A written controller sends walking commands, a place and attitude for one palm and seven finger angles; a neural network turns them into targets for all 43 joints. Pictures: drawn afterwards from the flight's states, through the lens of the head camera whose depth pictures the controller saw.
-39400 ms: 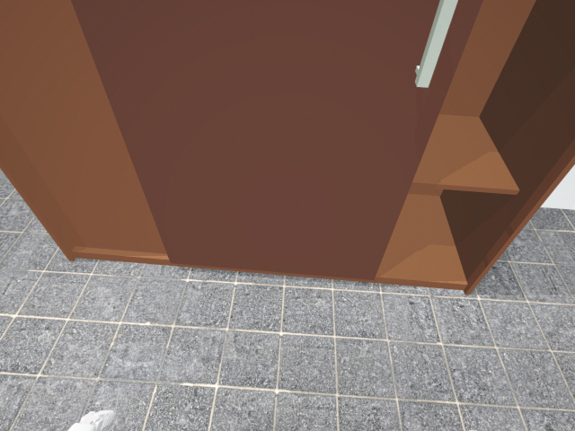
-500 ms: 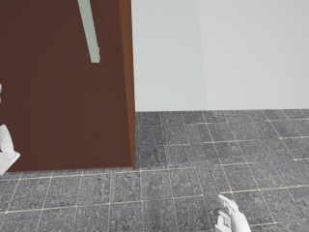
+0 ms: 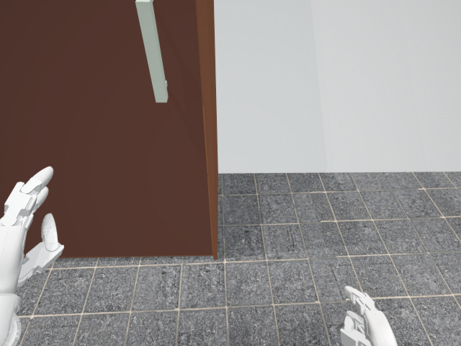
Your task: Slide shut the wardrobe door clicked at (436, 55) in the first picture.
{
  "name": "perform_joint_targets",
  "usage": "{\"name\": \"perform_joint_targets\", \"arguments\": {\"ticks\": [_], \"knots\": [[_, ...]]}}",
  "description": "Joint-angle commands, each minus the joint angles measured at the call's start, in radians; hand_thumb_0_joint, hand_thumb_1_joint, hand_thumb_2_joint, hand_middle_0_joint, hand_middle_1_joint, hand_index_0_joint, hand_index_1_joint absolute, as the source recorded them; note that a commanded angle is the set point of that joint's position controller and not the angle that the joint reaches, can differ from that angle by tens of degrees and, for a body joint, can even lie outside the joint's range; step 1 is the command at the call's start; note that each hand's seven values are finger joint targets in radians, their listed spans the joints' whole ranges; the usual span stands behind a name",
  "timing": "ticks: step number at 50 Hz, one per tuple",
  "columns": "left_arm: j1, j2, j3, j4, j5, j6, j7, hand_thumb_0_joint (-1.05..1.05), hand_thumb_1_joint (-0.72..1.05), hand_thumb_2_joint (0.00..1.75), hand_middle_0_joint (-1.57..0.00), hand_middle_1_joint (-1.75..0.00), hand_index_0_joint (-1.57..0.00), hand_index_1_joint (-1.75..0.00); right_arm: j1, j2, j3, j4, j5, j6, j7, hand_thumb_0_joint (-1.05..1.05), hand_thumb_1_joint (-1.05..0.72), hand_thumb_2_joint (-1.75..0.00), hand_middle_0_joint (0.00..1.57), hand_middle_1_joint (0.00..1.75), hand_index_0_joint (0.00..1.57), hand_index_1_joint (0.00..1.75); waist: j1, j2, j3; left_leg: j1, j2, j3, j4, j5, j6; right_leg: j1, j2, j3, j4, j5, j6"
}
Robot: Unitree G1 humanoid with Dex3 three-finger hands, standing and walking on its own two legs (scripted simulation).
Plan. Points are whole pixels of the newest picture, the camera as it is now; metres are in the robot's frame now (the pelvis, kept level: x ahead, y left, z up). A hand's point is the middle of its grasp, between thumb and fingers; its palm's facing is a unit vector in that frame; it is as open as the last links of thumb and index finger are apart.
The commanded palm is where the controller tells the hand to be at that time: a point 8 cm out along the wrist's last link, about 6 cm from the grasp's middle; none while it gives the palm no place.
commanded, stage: let the arm hang, fingers relaxed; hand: left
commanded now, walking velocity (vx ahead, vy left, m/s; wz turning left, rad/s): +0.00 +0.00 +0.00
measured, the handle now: (155, 51) +0.60 +0.20 +0.23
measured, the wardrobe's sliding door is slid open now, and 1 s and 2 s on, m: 0.00 0.00 0.00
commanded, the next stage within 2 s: look to check the result in 1.04 s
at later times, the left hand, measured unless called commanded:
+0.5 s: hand out of the picture -0.07 +0.21 -0.17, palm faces +0.03 -0.97 -0.24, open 7.2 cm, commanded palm none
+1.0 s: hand out of the picture +0.09 +0.21 -0.15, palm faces -0.01 -0.96 -0.29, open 7.3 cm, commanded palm none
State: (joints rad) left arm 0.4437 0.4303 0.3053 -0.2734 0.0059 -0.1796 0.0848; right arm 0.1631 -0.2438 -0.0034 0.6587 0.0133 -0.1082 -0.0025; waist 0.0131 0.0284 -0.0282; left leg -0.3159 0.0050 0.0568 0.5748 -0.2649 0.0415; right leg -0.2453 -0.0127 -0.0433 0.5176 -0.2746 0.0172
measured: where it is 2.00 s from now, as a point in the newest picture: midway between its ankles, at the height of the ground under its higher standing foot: outside the picture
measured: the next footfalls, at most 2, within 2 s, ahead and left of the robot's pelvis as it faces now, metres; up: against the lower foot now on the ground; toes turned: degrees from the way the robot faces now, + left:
none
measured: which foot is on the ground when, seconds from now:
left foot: down 0.00-1.00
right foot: down 0.00-1.00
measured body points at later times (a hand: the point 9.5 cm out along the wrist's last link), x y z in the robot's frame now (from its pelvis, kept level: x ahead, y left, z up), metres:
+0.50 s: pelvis -0.03 +0.00 +0.01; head +0.00 +0.01 +0.45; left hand -0.07 +0.26 -0.15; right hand -0.03 -0.26 -0.14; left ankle +0.02 +0.09 -0.73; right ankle +0.00 -0.13 -0.73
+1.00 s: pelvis +0.00 -0.01 +0.01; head +0.02 -0.02 +0.46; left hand +0.09 +0.26 -0.12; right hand +0.08 -0.29 -0.13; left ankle +0.02 +0.09 -0.73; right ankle +0.00 -0.13 -0.73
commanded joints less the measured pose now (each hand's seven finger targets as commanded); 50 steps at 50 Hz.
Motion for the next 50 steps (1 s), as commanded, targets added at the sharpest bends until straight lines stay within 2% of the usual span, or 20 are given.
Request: {"name": "perform_joint_targets", "arguments": {"ticks": [1, 3, 4, 5, 7, 9, 11, 13, 16, 18, 20, 22, 28, 33, 36, 38, 45, 50], "knots": [[-0.061, -0.047, -0.194, 0.472, 0.025, 0.168, -0.087, 0.00, 0.90, 0.90, -0.20, -0.30, -0.20, -0.30, -0.028, -0.196, -0.060, 0.005, -0.015, 0.037, 0.014, 0.00, -0.90, -0.90, 0.20, 0.30, 0.20, 0.30, -0.020, -0.022, -0.044, -0.053, 0.151, -0.159, -0.088, 0.162, 0.024, -0.056, -0.080, 0.041, 0.031, 0.046, -0.022], [-0.127, -0.020, -0.208, 0.574, 0.028, 0.169, -0.089, 0.00, 0.90, 0.90, -0.20, -0.30, -0.20, -0.30, -0.037, -0.210, -0.050, 0.020, -0.027, 0.052, 0.011, 0.00, -0.90, -0.90, 0.20, 0.30, 0.20, 0.30, -0.016, -0.193, -0.016, -0.067, 0.134, -0.186, -0.101, 0.107, 0.030, -0.047, -0.083, 0.065, -0.011, 0.022, -0.037], [-0.158, -0.007, -0.213, 0.633, 0.030, 0.169, -0.089, 0.00, 0.90, 0.90, -0.20, -0.30, -0.20, -0.30, -0.034, -0.217, -0.049, 0.033, -0.031, 0.058, 0.009, 0.00, -0.90, -0.90, 0.20, 0.30, 0.20, 0.30, -0.020, -0.252, -0.007, -0.044, 0.118, -0.183, -0.091, 0.096, 0.028, -0.057, -0.097, 0.089, -0.040, 0.019, -0.049], [-0.189, 0.000, -0.221, 0.692, 0.030, 0.173, -0.087, 0.00, 0.90, 0.90, -0.20, -0.30, -0.20, -0.30, -0.027, -0.215, -0.047, 0.045, -0.034, 0.069, 0.011, 0.00, -0.90, -0.90, 0.20, 0.30, 0.20, 0.30, -0.028, -0.267, 0.014, -0.025, 0.101, -0.177, -0.084, 0.086, 0.024, -0.085, -0.110, 0.105, -0.055, -0.009, -0.065], [-0.217, -0.011, -0.240, 0.803, 0.026, 0.180, -0.083, 0.00, 0.90, 0.90, -0.20, -0.30, -0.20, -0.30, -0.014, -0.190, -0.038, 0.082, -0.040, 0.087, 0.010, 0.00, -0.90, -0.90, 0.20, 0.30, 0.20, 0.30, -0.034, -0.221, 0.027, 0.019, 0.073, -0.157, -0.085, 0.051, 0.019, -0.118, -0.123, 0.135, -0.093, -0.059, -0.076], [-0.225, -0.022, -0.258, 0.905, 0.021, 0.185, -0.078, 0.00, 0.90, 0.90, -0.20, -0.30, -0.20, -0.30, -0.007, -0.166, -0.027, 0.120, -0.043, 0.100, 0.011, 0.00, -0.90, -0.90, 0.20, 0.30, 0.20, 0.30, -0.032, -0.096, 0.043, 0.035, 0.064, -0.149, -0.121, 0.007, 0.013, -0.121, -0.118, 0.140, -0.120, -0.107, -0.073], [-0.213, -0.030, -0.266, 0.992, 0.016, 0.185, -0.074, 0.00, 0.90, 0.90, -0.20, -0.30, -0.20, -0.30, 0.008, -0.156, -0.021, 0.157, -0.044, 0.105, 0.008, 0.00, -0.90, -0.90, 0.20, 0.30, 0.20, 0.30, -0.028, 0.050, 0.042, 0.005, 0.077, -0.174, -0.195, -0.078, 0.012, -0.072, -0.092, 0.121, -0.119, -0.136, -0.060], [-0.181, -0.028, -0.265, 1.077, 0.014, 0.181, -0.072, 0.00, 0.90, 0.90, -0.20, -0.30, -0.20, -0.30, 0.016, -0.156, -0.023, 0.194, -0.042, 0.106, 0.003, 0.00, -0.90, -0.90, 0.20, 0.30, 0.20, 0.30, -0.013, 0.139, 0.032, -0.026, 0.080, -0.188, -0.243, -0.165, 0.012, -0.008, -0.079, 0.108, -0.118, -0.108, -0.059], [-0.156, -0.035, -0.256, 1.174, 0.013, 0.175, -0.071, 0.00, 0.90, 0.90, -0.20, -0.30, -0.20, -0.30, 0.046, -0.157, -0.032, 0.239, -0.040, 0.107, -0.007, 0.00, -0.90, -0.90, 0.20, 0.30, 0.20, 0.30, -0.007, 0.182, 0.006, -0.034, 0.094, -0.195, -0.271, -0.207, 0.013, 0.055, -0.072, 0.086, -0.131, -0.071, -0.066], [-0.149, -0.036, -0.258, 1.225, 0.011, 0.171, -0.073, 0.00, 0.90, 0.90, -0.20, -0.30, -0.20, -0.30, 0.065, -0.157, -0.038, 0.267, -0.037, 0.107, -0.012, 0.00, -0.90, -0.90, 0.20, 0.30, 0.20, 0.30, -0.006, 0.149, 0.002, -0.021, 0.094, -0.194, -0.271, -0.200, 0.013, 0.061, -0.073, 0.087, -0.148, -0.063, -0.070], [-0.157, -0.037, -0.261, 1.263, 0.010, 0.168, -0.072, 0.00, 0.90, 0.90, -0.20, -0.30, -0.20, -0.30, 0.089, -0.162, -0.041, 0.289, -0.033, 0.110, -0.016, 0.00, -0.90, -0.90, 0.20, 0.30, 0.20, 0.30, -0.015, 0.070, 0.023, 0.011, 0.099, -0.192, -0.260, -0.167, 0.011, 0.035, -0.078, 0.087, -0.173, -0.072, -0.073], [-0.172, -0.042, -0.262, 1.294, 0.010, 0.166, -0.072, 0.00, 0.90, 0.90, -0.20, -0.30, -0.20, -0.30, 0.113, -0.163, -0.045, 0.317, -0.032, 0.108, -0.019, 0.00, -0.90, -0.90, 0.20, 0.30, 0.20, 0.30, -0.020, 0.026, 0.041, 0.026, 0.104, -0.192, -0.265, -0.139, 0.013, 0.020, -0.085, 0.088, -0.187, -0.069, -0.073], [-0.192, -0.024, -0.260, 1.350, 0.012, 0.169, -0.070, 0.00, 0.90, 0.90, -0.20, -0.30, -0.20, -0.30, 0.110, -0.180, -0.052, 0.363, -0.035, 0.110, -0.020, 0.00, -0.90, -0.90, 0.20, 0.30, 0.20, 0.30, -0.019, -0.024, 0.110, 0.029, 0.112, -0.200, -0.300, -0.180, 0.014, -0.028, -0.082, 0.095, -0.209, -0.135, -0.070], [-0.230, 0.003, -0.256, 1.358, 0.014, 0.166, -0.071, 0.00, 0.90, 0.90, -0.20, -0.30, -0.20, -0.30, 0.083, -0.195, -0.056, 0.377, -0.037, 0.106, -0.016, 0.00, -0.90, -0.90, 0.20, 0.30, 0.20, 0.30, -0.020, -0.060, 0.098, 0.044, 0.107, -0.189, -0.302, -0.148, 0.014, -0.022, -0.089, 0.106, -0.220, -0.133, -0.069], [-0.256, 0.014, -0.255, 1.357, 0.014, 0.163, -0.071, 0.00, 0.90, 0.90, -0.20, -0.30, -0.20, -0.30, 0.053, -0.199, -0.054, 0.383, -0.037, 0.101, -0.013, 0.00, -0.90, -0.90, 0.20, 0.30, 0.20, 0.30, -0.017, -0.039, 0.080, 0.057, 0.111, -0.187, -0.307, -0.111, 0.013, 0.001, -0.093, 0.101, -0.216, -0.085, -0.065], [-0.277, 0.025, -0.257, 1.355, 0.012, 0.158, -0.072, 0.00, 0.90, 0.90, -0.20, -0.30, -0.20, -0.30, 0.030, -0.211, -0.052, 0.386, -0.035, 0.095, -0.012, 0.00, -0.90, -0.90, 0.20, 0.30, 0.20, 0.30, -0.017, -0.046, 0.068, 0.072, 0.113, -0.186, -0.309, -0.056, 0.009, 0.022, -0.096, 0.100, -0.211, -0.030, -0.063], [-0.330, 0.051, -0.257, 1.347, 0.009, 0.146, -0.072, 0.00, 0.90, 0.90, -0.20, -0.30, -0.20, -0.30, -0.036, -0.231, -0.042, 0.393, -0.031, 0.084, -0.010, 0.00, -0.90, -0.90, 0.20, 0.30, 0.20, 0.30, -0.014, -0.016, 0.009, 0.154, 0.116, -0.158, -0.284, 0.186, -0.001, 0.088, -0.113, 0.100, -0.215, 0.137, -0.055], [-0.361, 0.062, -0.257, 1.343, 0.008, 0.143, -0.073, 0.00, 0.90, 0.90, -0.20, -0.30, -0.20, -0.30, -0.068, -0.249, -0.037, 0.398, -0.030, 0.081, -0.011, 0.00, -0.90, -0.90, 0.20, 0.30, 0.20, 0.30, -0.018, -0.001, -0.021, 0.194, 0.123, -0.148, -0.282, 0.263, -0.009, 0.121, -0.120, 0.097, -0.220, 0.206, -0.053]]}}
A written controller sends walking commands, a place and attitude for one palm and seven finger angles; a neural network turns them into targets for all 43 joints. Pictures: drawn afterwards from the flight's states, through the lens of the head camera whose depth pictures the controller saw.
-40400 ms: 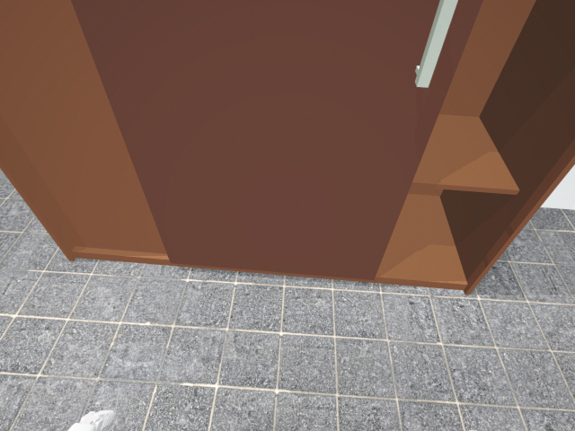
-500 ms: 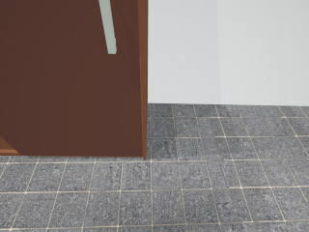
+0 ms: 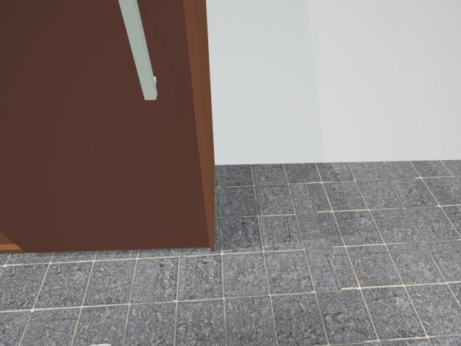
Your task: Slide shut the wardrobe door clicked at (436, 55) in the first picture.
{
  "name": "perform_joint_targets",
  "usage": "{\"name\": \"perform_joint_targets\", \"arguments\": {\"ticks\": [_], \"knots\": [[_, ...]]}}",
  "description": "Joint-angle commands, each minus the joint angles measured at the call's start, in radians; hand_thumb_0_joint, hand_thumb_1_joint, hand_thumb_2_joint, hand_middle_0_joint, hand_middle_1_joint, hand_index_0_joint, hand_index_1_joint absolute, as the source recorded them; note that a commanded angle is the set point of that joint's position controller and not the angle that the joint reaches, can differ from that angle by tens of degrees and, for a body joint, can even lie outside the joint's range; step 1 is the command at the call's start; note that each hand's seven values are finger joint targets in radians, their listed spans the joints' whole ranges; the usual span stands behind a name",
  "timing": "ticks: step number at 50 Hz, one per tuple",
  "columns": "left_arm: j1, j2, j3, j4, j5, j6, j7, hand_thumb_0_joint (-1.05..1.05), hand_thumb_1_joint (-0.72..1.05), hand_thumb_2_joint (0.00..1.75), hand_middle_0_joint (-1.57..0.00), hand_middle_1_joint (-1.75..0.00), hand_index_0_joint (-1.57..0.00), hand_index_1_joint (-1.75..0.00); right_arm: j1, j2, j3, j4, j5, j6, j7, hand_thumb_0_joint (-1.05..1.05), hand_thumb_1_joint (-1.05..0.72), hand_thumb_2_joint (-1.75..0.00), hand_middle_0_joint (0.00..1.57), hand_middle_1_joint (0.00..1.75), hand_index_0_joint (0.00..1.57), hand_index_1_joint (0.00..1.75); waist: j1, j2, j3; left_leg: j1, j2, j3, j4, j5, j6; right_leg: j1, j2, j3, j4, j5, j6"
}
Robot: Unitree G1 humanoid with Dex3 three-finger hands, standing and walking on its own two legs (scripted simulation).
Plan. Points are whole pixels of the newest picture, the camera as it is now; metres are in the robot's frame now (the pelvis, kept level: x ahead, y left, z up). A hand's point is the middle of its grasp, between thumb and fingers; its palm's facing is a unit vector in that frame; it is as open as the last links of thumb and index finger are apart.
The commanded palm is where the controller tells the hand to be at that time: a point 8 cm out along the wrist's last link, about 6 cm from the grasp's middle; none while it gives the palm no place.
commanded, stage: let the arm hang, fingers relaxed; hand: left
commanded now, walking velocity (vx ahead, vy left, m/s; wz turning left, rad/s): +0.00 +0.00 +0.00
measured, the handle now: (142, 47) +0.60 +0.21 +0.22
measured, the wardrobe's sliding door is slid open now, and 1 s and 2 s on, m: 0.00 0.00 0.00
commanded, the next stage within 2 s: look to check the result in 0.04 s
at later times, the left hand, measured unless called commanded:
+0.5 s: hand out of the picture +0.11 +0.22 -0.15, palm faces -0.01 -0.94 -0.35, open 7.3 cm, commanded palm none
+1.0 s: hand out of the picture +0.12 +0.20 -0.15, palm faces -0.02 -0.94 -0.33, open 7.3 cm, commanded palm none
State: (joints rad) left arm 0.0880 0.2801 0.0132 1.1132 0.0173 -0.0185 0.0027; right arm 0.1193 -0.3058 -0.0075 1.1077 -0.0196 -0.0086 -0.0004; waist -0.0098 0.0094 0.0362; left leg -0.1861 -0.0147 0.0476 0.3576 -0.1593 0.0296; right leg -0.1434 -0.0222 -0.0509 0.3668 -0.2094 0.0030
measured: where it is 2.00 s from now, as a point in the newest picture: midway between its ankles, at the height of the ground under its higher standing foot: outside the picture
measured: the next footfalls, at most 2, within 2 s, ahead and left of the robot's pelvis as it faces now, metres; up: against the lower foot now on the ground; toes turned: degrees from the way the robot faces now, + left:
none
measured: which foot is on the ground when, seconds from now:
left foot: down 0.00-1.00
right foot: down 0.00-1.00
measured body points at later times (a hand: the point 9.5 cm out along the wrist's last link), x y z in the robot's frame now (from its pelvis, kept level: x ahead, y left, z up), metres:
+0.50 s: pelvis +0.03 -0.02 +0.00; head +0.05 -0.04 +0.45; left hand +0.11 +0.27 -0.13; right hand +0.12 -0.31 -0.14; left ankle +0.02 +0.10 -0.75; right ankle -0.01 -0.12 -0.75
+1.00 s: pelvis +0.04 -0.04 +0.00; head +0.05 -0.04 +0.45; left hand +0.13 +0.25 -0.13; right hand +0.10 -0.33 -0.14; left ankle +0.02 +0.10 -0.75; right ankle -0.01 -0.12 -0.75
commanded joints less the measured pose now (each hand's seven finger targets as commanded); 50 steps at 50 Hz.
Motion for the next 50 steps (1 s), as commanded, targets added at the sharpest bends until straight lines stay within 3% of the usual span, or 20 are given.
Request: {"name": "perform_joint_targets", "arguments": {"ticks": [1, 20, 32, 42, 50], "knots": [[-0.016, 0.212, 0.036, -0.044, -0.005, -0.018, 0.009, 0.00, 0.90, 0.90, -0.20, -0.30, -0.20, -0.30, -0.029, -0.187, -0.032, -0.050, 0.001, -0.020, -0.014, 0.00, -0.90, -0.90, 0.20, 0.30, 0.20, 0.30, 0.003, 0.018, -0.089, 0.067, 0.144, -0.139, -0.068, 0.169, 0.001, 0.027, -0.112, 0.104, -0.068, 0.153, -0.039], [-0.020, 0.235, 0.035, -0.041, -0.008, -0.022, 0.014, 0.00, 0.90, 0.90, -0.20, -0.30, -0.20, -0.30, -0.054, -0.215, -0.027, -0.048, 0.007, -0.010, -0.019, 0.00, -0.90, -0.90, 0.20, 0.30, 0.20, 0.30, -0.001, -0.028, -0.099, 0.140, 0.152, -0.110, -0.055, 0.240, -0.010, 0.072, -0.120, 0.107, -0.095, 0.311, -0.041], [-0.014, 0.235, 0.037, -0.038, -0.010, -0.022, 0.019, 0.00, 0.90, 0.90, -0.20, -0.30, -0.20, -0.30, -0.046, -0.209, -0.028, -0.045, 0.005, -0.008, -0.024, 0.00, -0.90, -0.90, 0.20, 0.30, 0.20, 0.30, -0.002, -0.018, -0.106, 0.158, 0.154, -0.093, -0.049, 0.264, -0.016, 0.100, -0.125, 0.111, -0.091, 0.395, -0.041], [-0.019, 0.234, 0.041, -0.039, -0.010, -0.022, 0.020, 0.00, 0.90, 0.90, -0.20, -0.30, -0.20, -0.30, -0.039, -0.206, -0.029, -0.044, 0.004, -0.007, -0.027, 0.00, -0.90, -0.90, 0.20, 0.30, 0.20, 0.30, -0.001, -0.012, -0.085, 0.152, 0.157, -0.085, -0.055, 0.246, -0.021, 0.103, -0.122, 0.119, -0.100, 0.400, -0.042], [-0.020, 0.234, 0.040, -0.040, -0.010, -0.020, 0.017, 0.00, 0.90, 0.90, -0.20, -0.30, -0.20, -0.30, -0.036, -0.204, -0.029, -0.045, 0.005, -0.005, -0.026, 0.00, -0.90, -0.90, 0.20, 0.30, 0.20, 0.30, 0.000, -0.015, -0.064, 0.147, 0.158, -0.087, -0.068, 0.195, -0.020, 0.089, -0.116, 0.126, -0.119, 0.333, -0.039]]}}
